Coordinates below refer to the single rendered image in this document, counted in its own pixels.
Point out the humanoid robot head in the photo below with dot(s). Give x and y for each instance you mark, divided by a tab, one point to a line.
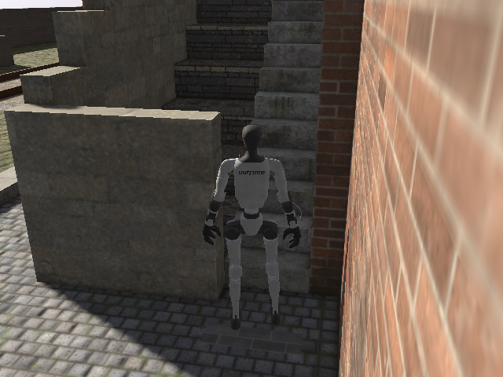
251	135

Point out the left robot forearm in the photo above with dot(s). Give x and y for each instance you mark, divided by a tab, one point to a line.
212	211

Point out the right robot hand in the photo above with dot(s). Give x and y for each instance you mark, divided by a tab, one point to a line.
295	237

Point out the left robot upper arm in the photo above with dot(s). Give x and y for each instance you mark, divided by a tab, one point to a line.
222	179

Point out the robot torso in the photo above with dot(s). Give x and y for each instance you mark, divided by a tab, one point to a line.
251	181

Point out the right robot upper arm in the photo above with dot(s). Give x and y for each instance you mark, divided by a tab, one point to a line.
280	179

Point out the left robot hand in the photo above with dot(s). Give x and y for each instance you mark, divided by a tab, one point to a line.
207	232

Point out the right robot forearm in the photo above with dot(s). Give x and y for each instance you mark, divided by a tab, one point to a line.
289	212

